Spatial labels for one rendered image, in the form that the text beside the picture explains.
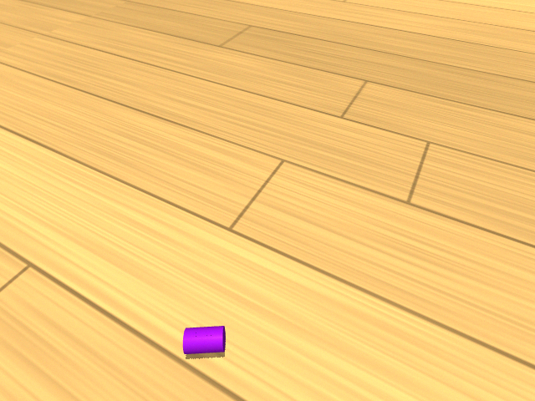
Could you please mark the can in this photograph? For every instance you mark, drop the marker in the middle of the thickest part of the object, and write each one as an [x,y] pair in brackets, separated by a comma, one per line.
[204,340]

